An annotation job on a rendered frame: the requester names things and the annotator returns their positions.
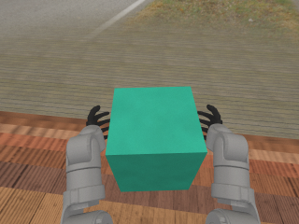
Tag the robot right upper arm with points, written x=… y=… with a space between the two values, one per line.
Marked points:
x=225 y=216

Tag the robot left forearm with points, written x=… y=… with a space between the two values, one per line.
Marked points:
x=83 y=165

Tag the robot left upper arm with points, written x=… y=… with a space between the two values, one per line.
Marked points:
x=93 y=217

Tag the robot left hand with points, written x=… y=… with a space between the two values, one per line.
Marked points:
x=92 y=119

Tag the robot right forearm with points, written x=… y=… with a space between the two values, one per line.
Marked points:
x=231 y=183

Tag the robot right hand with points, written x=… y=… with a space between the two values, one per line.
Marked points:
x=214 y=119

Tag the carton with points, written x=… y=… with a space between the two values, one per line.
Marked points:
x=155 y=140

